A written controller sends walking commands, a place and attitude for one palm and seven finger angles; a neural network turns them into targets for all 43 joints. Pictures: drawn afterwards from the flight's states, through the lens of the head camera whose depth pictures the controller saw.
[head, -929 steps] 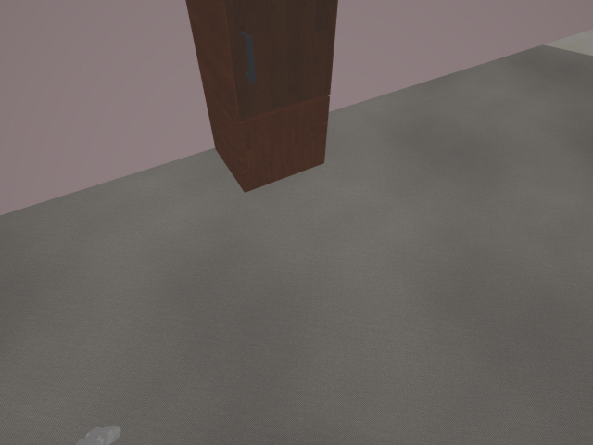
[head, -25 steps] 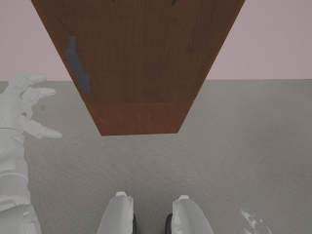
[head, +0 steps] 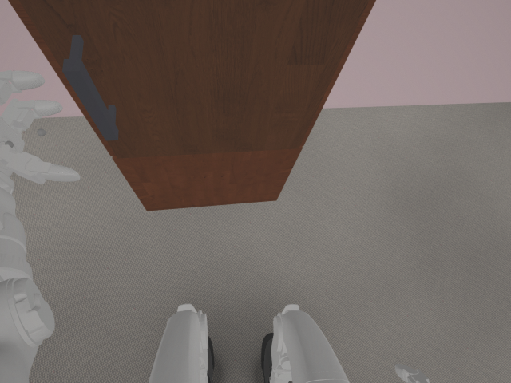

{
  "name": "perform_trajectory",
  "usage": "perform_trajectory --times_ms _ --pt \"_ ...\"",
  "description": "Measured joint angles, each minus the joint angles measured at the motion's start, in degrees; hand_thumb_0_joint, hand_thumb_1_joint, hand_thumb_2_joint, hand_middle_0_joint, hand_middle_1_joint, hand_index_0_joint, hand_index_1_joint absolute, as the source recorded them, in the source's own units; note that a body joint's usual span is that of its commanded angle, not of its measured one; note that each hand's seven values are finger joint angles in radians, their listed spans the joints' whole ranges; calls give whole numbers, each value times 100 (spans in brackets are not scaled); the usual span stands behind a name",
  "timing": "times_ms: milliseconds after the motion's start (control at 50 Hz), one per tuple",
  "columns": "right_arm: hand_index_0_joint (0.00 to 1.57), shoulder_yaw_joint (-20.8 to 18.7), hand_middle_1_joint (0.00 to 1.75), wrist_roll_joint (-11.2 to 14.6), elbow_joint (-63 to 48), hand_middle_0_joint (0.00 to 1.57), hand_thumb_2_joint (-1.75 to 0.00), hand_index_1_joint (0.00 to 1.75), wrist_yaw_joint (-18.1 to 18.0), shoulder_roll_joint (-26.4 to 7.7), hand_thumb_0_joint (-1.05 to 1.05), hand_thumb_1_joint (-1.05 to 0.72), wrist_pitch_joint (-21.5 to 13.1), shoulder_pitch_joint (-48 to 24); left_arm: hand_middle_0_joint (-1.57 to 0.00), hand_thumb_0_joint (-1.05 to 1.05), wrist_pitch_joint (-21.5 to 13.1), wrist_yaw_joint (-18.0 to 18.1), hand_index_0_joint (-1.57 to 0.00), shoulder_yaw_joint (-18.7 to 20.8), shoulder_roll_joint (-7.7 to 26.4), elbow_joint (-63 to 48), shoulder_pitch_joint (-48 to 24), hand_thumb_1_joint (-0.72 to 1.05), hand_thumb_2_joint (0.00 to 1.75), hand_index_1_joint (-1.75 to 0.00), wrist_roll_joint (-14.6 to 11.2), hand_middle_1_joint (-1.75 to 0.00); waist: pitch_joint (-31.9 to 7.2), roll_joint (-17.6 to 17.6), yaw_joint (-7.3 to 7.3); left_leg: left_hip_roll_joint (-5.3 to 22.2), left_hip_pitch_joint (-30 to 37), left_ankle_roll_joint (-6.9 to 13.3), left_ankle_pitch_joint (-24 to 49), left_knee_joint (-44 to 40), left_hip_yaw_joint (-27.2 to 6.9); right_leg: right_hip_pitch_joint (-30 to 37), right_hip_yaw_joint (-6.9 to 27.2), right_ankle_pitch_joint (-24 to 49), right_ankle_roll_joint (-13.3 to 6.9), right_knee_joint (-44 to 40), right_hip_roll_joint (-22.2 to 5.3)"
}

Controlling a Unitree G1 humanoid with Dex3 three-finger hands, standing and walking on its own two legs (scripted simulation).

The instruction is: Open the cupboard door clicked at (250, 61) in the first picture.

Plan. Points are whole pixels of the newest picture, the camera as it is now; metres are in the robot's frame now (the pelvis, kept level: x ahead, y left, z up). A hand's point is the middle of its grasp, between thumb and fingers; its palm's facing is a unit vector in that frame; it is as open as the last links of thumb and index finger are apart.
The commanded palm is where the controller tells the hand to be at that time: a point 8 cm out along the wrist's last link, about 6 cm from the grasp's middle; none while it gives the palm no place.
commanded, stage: move the hooked fingers beside the handle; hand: left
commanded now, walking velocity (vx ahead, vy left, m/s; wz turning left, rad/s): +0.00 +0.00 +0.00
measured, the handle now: (96, 94) +0.53 +0.23 +0.03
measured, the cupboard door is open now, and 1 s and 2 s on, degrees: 0 0 0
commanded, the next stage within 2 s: slide the fingers in behind the handle in 0.96 s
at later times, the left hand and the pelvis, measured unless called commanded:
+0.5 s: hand (44, 122) +0.48 +0.29 +0.03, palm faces +0.12 -0.99 -0.04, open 14.0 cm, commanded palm +0.46 +0.32 +0.04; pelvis +0.00 +0.00 +0.00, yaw -1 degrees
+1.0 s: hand (39, 129) +0.46 +0.29 +0.04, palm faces +0.11 -0.99 -0.03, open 14.0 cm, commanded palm +0.45 +0.32 +0.04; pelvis +0.00 +0.00 +0.00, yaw +0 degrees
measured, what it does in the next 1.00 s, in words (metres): stands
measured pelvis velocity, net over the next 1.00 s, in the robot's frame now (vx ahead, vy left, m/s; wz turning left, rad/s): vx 0.00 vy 0.00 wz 0.00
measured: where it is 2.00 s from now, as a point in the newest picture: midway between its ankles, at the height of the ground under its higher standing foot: outside the picture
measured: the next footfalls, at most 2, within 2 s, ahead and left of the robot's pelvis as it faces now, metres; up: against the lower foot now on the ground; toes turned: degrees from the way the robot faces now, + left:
none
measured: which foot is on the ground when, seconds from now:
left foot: down 0.00-1.00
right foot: down 0.00-1.00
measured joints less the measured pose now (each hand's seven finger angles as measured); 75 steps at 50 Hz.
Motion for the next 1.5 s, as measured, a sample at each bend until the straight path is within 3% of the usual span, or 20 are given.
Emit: perform_trajectory --times_ms 280,760,1080,1500 --pt "20 70 30 -42 -96 20 -90 30 59 -11 0 -91 195 52 -30 -1 161 72 -30 88 363 228 -508 -50 30 -119 182 -120 52 55 -168 34 -316 10 -23 150 -41 -285 -31 9 6 90 34" --pt "20 27 30 -21 -144 20 -90 30 99 73 0 -91 267 1 -31 -1 52 257 -30 -75 -72 -113 18 -50 30 -119 101 -120 -11 28 -61 -3 99 30 26 -148 2 121 16 70 43 -211 22" --pt "20 42 30 -24 -66 20 -90 30 47 30 0 -91 238 -71 -30 -1 -46 124 -30 -87 31 29 -128 -50 30 -120 48 -120 10 11 -42 -20 -68 18 17 17 -63 -15 -41 35 23 -49 6" --pt "20 25 30 -52 -33 20 -90 30 120 130 0 -91 264 43 -30 -1 -57 554 -30 -339 -344 -195 -75 -50 30 -119 104 -120 -11 44 -86 -24 30 25 25 -79 -16 55 11 53 39 -127 10"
